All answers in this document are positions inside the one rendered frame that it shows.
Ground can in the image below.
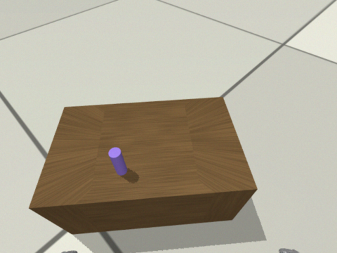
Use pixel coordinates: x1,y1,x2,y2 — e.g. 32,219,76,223
108,147,127,176

